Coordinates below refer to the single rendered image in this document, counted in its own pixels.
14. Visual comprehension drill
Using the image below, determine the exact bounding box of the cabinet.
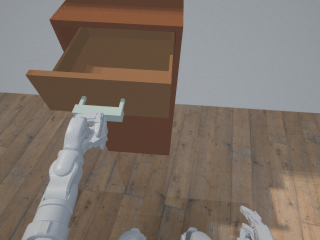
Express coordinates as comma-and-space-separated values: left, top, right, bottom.
49, 0, 184, 156

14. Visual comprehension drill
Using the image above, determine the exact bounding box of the right robot shin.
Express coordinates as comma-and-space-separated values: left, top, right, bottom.
187, 227, 198, 232

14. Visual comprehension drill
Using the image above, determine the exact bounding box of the left robot forearm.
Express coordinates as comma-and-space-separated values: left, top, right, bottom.
21, 149, 85, 240

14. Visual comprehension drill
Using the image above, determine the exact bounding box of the robot right hand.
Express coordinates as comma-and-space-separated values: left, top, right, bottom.
237, 205, 274, 240

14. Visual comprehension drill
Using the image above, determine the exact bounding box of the robot left hand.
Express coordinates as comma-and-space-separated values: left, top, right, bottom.
63, 111, 108, 156

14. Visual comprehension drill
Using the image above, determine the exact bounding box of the right robot thigh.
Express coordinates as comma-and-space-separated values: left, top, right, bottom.
180, 230, 211, 240

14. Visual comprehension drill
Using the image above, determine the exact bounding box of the drawer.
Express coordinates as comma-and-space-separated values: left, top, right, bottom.
26, 27, 175, 118

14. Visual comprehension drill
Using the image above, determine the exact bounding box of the handle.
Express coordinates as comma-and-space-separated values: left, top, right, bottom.
72, 96, 125, 122

